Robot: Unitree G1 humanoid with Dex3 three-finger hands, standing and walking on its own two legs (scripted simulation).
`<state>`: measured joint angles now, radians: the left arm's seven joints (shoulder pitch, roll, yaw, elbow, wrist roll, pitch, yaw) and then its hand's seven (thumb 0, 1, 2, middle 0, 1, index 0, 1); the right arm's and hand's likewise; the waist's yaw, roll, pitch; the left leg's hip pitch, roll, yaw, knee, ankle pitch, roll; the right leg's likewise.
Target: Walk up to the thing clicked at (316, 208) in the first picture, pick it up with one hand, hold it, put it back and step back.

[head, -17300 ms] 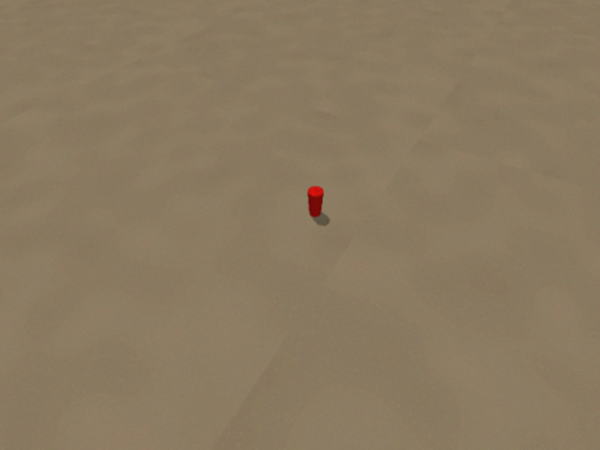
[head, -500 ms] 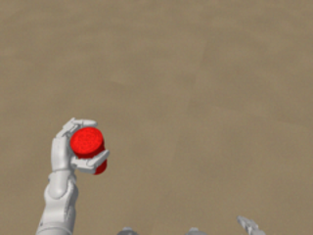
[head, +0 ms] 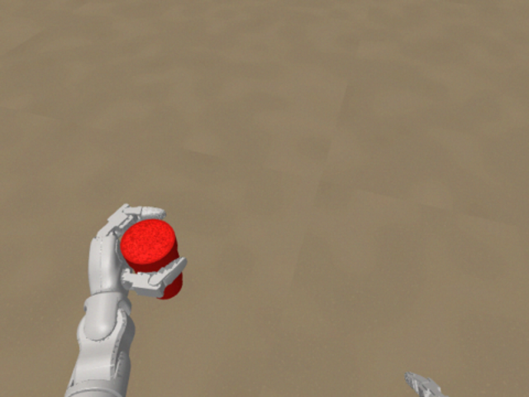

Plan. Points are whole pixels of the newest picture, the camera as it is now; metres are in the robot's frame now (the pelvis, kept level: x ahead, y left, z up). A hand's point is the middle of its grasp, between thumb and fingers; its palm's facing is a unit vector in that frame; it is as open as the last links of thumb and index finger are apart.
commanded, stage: hold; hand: left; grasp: from the side
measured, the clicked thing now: (158, 264) +0.34 +0.18 +0.01
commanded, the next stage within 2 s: none
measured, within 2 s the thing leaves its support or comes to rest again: neither
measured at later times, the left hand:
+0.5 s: hand (148, 252) +0.33 +0.17 +0.06, palm faces +0.16 -0.99 -0.02, open 9.8 cm
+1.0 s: hand (148, 258) +0.32 +0.17 +0.07, palm faces +0.15 -0.99 -0.02, open 9.8 cm
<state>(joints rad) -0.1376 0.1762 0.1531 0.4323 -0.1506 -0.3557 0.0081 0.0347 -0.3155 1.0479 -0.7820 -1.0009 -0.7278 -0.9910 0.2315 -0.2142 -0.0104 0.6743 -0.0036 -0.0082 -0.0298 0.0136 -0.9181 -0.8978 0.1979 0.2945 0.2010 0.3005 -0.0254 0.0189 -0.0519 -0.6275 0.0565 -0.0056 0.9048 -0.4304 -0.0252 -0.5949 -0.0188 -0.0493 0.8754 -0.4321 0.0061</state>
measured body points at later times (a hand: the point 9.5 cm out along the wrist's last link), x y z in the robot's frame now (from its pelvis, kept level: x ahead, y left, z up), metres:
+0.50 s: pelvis +0.00 +0.00 +0.01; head +0.04 +0.01 +0.46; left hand +0.31 +0.23 +0.07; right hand +0.12 -0.24 -0.10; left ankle +0.01 +0.13 -0.69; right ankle +0.00 -0.12 -0.69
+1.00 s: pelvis -0.01 +0.00 +0.01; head +0.02 +0.00 +0.46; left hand +0.30 +0.22 +0.07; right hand +0.11 -0.24 -0.10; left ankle +0.01 +0.13 -0.69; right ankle +0.00 -0.12 -0.69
